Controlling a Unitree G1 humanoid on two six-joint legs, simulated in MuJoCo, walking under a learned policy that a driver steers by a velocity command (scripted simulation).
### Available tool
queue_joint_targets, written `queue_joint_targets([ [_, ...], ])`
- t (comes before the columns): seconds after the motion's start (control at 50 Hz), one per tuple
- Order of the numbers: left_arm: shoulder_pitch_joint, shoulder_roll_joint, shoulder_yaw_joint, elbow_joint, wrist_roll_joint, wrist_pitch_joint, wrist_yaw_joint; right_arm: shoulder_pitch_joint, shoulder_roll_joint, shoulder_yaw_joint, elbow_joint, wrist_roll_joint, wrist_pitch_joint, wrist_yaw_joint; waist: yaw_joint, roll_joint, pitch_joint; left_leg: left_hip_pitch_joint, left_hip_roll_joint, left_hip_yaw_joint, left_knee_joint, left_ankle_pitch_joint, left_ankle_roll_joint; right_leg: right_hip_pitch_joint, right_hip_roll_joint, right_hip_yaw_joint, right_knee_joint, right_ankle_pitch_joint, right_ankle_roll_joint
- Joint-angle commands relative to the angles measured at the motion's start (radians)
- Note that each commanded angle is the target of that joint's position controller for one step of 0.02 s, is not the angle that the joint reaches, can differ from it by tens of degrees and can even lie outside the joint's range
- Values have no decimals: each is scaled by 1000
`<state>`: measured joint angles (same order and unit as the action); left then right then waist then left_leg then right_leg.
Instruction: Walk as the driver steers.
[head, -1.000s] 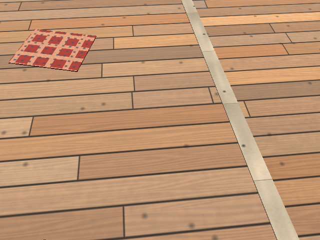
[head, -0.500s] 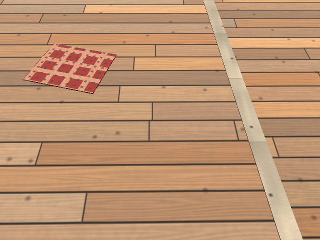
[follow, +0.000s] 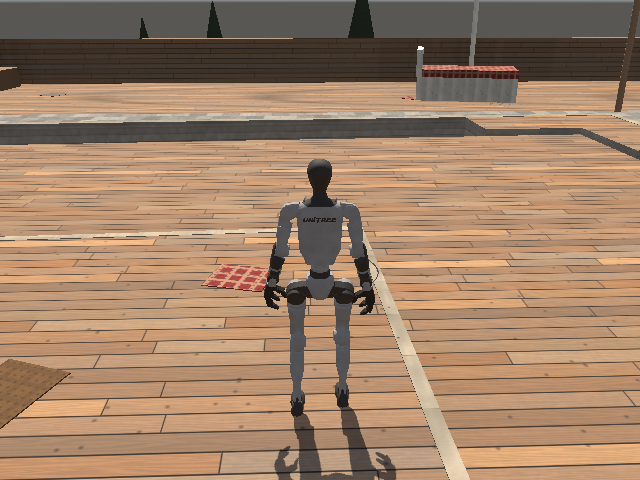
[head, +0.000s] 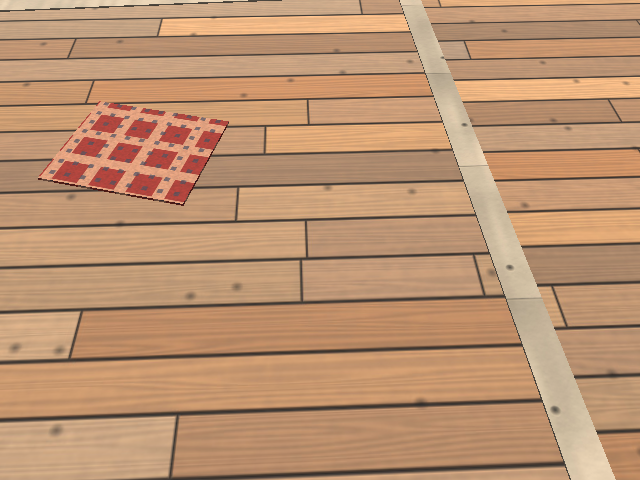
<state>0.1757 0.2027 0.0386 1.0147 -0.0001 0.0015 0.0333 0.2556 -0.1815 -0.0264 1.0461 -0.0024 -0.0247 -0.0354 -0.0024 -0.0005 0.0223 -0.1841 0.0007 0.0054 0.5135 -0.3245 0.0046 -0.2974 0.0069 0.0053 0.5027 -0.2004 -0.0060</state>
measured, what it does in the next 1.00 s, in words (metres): walks ahead: right foot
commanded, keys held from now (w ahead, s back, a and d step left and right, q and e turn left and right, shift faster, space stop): shift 0.38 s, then w+shift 0.22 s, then shift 0.40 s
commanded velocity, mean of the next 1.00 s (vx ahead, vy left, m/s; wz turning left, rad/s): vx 0.19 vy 0.00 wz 0.00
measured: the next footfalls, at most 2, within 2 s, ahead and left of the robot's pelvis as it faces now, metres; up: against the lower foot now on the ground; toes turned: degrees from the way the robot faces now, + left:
right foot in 0.70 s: +0.16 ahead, -0.18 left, +0.00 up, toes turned -4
left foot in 1.08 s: +0.32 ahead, +0.05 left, +0.00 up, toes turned +2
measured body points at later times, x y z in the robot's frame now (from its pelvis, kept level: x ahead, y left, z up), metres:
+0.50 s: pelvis +0.02 +0.00 +0.00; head +0.02 +0.00 +0.45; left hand +0.07 +0.25 -0.15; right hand +0.00 -0.24 -0.15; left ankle -0.03 +0.12 -0.73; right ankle +0.03 -0.11 -0.71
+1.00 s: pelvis +0.16 -0.08 +0.01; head +0.19 -0.08 +0.46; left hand +0.15 +0.16 -0.14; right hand +0.30 -0.33 -0.12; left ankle +0.26 +0.06 -0.70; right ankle +0.12 -0.17 -0.74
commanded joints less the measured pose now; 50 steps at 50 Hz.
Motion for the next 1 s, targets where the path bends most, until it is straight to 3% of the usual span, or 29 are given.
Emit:
queue_joint_targets([
  [0.02, 12, 95, 19, -19, -2, -2, 6, 61, -96, -17, -11, 0, -2, -2, 0, 9, -32, -79, 41, -33, -100, 229, 28, 130, -40, 39, -37, 226, -47],
  [0.38, -8, 80, 21, 56, -2, 8, 12, 82, -77, -13, 31, -2, 1, -7, 5, 5, 12, -82, 30, -21, -142, 130, 24, 134, -37, 37, -66, 141, -32],
  [0.4, 24, 74, 21, 75, -5, 10, 12, 124, -83, -18, 50, 3, 5, -9, -1, 20, -29, -63, 20, -17, -157, -93, 43, 137, -1, -2, -40, -95, -37],
  [0.42, 33, 95, 31, 77, -17, 8, 11, 136, -124, -32, 45, 15, 8, -11, -8, 52, 10, -81, 41, -64, -176, -366, 82, 58, 28, -29, 7, -372, -44],
  [0.44, -24, 112, 36, 48, -21, -4, 7, 182, -156, -43, 41, 25, 2, -13, -42, 74, 76, -71, 117, -178, -243, -576, 135, -91, 20, -19, 62, -489, -49],
  [0.46, -121, 75, 25, -5, -35, -29, -4, 221, -210, -60, 43, 35, -17, -12, -75, 175, 134, -17, 265, -378, -369, -662, 207, -230, 14, -57, 189, -353, -41],
  [0.48, -178, 61, 20, -37, -43, -53, -16, 184, -235, -73, 30, 34, -37, -13, -74, 217, 190, 4, 389, -527, -448, -581, 263, -332, -41, -29, 322, -203, -49],
  [0.5, -189, 88, 31, -45, -40, -70, -24, 168, -200, -67, 16, 18, -55, -11, -64, 159, 188, 67, 413, -547, -450, -471, 266, -439, -85, 18, 434, -203, -56],
  [0.52, -159, 85, 34, -40, -39, -82, -30, 140, -167, -59, 0, 14, -70, -5, -38, 122, 162, 123, 394, -501, -424, -392, 244, -499, -111, 35, 498, -187, -63],
  [0.56, -124, 76, 33, -38, -40, -101, -39, 100, -154, -58, -29, 33, -76, 6, -16, 113, 117, 121, 325, -348, -406, -272, 183, -428, -133, 20, 358, -141, -61],
  [0.6, -125, 57, 31, -33, -35, -111, -44, 96, -173, -62, -42, 34, -73, 11, -14, 139, 87, 5, 236, -207, -393, -195, 153, -205, -78, -68, 214, -108, -38],
  [0.64, -39, 55, 35, 9, -35, -102, -48, 133, -197, -69, -27, 35, -59, 13, 15, 127, 93, -97, 195, -135, -312, -177, 161, -9, -17, -144, 98, -88, -17],
  [0.68, 105, 99, 61, 59, -34, -88, -39, 144, -196, -63, -27, 27, -50, 13, 78, 92, 43, -162, 158, -99, -132, 103, 136, 208, 45, -168, 21, -10, -21],
  [0.7, 230, 157, 83, 84, -32, -88, -34, 116, -168, -54, -36, 22, -49, 13, 141, 17, -29, -209, 101, -17, 129, 247, 81, 344, -47, -38, -33, 9, -58],
  [0.72, 348, 280, 99, 95, -11, -84, -27, 99, -76, -31, -80, -6, -57, 8, 142, -287, -116, -430, 5, 76, 539, -63, 0, 495, -315, 360, -150, 86, -162],
  [0.74, 362, 276, 84, 105, 10, -101, -40, 134, -39, -27, -86, 26, -74, 4, 115, -336, -190, -529, -57, -67, 769, -248, -6, 494, -457, 711, -284, 155, -304],
  [0.76, 257, 220, 62, 83, 0, -113, -43, 110, -88, -36, -90, 50, -82, 8, 73, -198, -92, -600, 16, -105, 873, -213, 13, 425, -453, 601, -248, 198, -300],
  [0.78, 166, 154, 43, 56, -7, -115, -46, 55, -118, -41, -100, 46, -82, 15, 56, -133, -46, -588, 65, -82, 859, -129, 33, 334, -389, 416, -222, 265, -249],
  [0.8, 89, 136, 32, 36, -1, -111, -52, 38, -120, -49, -96, 35, -75, 10, 26, -78, -23, -537, 99, -62, 793, -60, 44, 242, -329, 289, -230, 319, -204],
  [0.84, 68, 94, 16, 35, 7, -102, -45, 42, -128, -63, -91, 24, -54, 8, -1, -95, -4, -434, 113, -38, 668, 2, 47, 153, -259, 149, -258, 435, -165],
  [0.9, 96, 114, 11, 52, 22, -96, -22, 1, -74, -53, -108, 18, -35, 9, -25, -72, -7, -374, 94, -17, 444, 75, 23, 132, -231, 58, -255, 628, -178],
  [0.94, 71, 133, 10, 45, 21, -88, -11, -67, -48, -39, -123, 11, -28, 9, -21, -81, -26, -283, 74, 2, 255, 142, 8, 104, -206, 0, -237, 670, -172],
  [1.0, 102, 154, 18, 60, 8, -74, -8, -113, -79, -38, -126, 13, -11, 13, -1, -99, -53, -196, 49, 17, 152, 198, 3, 113, -221, 8, -216, 648, -182],
])
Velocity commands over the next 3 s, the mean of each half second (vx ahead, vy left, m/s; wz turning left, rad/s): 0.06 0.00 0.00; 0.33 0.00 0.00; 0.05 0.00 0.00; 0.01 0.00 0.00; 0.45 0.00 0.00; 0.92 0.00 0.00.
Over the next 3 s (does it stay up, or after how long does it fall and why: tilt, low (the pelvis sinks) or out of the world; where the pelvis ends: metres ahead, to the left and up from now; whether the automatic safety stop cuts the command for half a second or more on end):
stays up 0.78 -0.01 -0.03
